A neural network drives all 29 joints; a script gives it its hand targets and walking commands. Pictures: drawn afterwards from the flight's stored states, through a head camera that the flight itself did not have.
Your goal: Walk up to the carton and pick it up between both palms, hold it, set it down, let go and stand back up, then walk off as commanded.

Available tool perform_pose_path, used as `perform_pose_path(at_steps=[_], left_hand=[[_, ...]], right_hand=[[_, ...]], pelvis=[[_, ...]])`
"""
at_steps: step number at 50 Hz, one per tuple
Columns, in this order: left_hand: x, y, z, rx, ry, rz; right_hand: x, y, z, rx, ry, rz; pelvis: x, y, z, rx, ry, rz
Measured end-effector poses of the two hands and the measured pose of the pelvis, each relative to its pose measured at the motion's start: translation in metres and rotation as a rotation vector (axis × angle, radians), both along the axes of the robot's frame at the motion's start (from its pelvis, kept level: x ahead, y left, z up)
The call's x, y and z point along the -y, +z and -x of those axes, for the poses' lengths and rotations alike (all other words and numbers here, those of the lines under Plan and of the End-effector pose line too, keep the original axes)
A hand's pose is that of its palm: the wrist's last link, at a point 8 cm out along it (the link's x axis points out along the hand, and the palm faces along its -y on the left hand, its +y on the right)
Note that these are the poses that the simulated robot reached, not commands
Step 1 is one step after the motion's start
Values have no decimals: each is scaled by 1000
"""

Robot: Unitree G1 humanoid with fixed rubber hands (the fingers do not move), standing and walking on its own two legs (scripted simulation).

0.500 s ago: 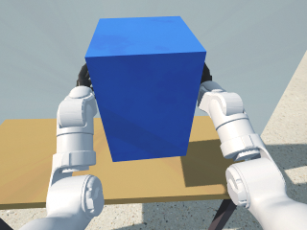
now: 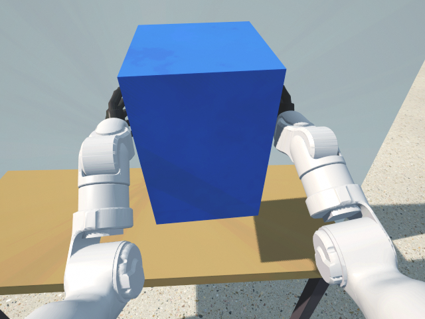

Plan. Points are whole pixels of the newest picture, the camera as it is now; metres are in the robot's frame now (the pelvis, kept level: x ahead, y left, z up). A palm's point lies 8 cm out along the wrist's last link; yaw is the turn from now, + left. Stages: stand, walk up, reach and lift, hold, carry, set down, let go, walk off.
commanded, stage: hold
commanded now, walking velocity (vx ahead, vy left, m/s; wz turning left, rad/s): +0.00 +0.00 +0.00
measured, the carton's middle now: (201, 125) +0.40 +0.01 +0.24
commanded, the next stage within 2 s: none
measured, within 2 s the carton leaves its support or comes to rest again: neither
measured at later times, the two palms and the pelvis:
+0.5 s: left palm (119, 125) +0.37 +0.16 +0.26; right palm (282, 118) +0.38 -0.13 +0.26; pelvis +0.00 +0.00 +0.00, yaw +0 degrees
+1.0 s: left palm (121, 129) +0.38 +0.16 +0.24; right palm (280, 123) +0.38 -0.14 +0.25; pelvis +0.00 +0.00 +0.00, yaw +0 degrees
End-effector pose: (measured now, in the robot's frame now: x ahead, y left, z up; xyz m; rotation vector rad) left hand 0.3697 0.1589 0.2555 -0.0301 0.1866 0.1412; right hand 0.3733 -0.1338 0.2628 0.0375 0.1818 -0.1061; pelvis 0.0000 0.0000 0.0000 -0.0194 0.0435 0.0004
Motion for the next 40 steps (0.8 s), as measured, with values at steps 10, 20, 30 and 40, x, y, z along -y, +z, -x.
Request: perform_pose_path(at_steps=[10, 20, 30, 40], left_hand=[[1, -12, -11, -34, 1, -3], [2, -4, -11, -15, 0, -6], [0, 5, 2, 3, 0, 2], [1, 2, 0, -6, -6, -1]], right_hand=[[0, -13, -12, -34, 1, -7], [1, -5, -11, -15, -3, 1], [0, 6, 2, 2, -1, 7], [1, 2, 1, -7, -4, -6]], pelvis=[[0, 0, -2, -3, 0, 0], [1, 0, -7, -8, 0, -1], [0, 0, -2, 4, 1, 0], [0, 0, 1, 7, 1, 0]])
